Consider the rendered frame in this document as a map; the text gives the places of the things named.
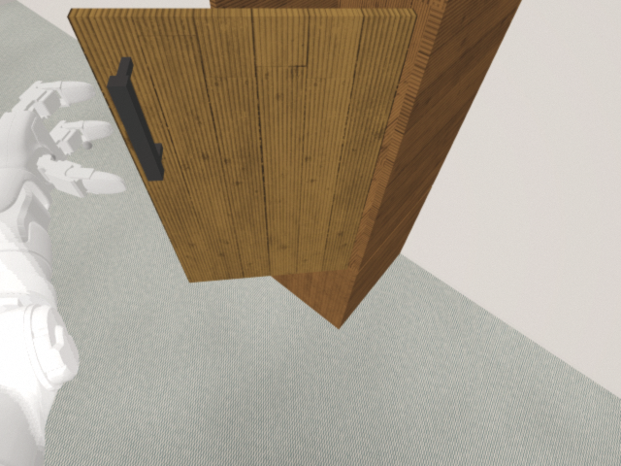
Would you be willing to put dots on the cupboard door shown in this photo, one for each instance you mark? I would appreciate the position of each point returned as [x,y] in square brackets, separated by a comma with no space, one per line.
[271,123]

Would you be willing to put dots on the robot left hand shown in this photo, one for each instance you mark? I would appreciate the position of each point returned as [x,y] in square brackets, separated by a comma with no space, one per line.
[25,142]

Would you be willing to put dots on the handle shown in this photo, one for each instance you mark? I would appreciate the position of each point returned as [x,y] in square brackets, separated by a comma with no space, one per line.
[132,117]

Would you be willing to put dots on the robot left upper arm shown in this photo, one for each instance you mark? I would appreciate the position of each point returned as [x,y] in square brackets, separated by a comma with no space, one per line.
[37,355]

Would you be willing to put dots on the robot left forearm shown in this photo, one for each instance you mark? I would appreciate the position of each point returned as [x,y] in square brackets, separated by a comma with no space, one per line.
[25,245]

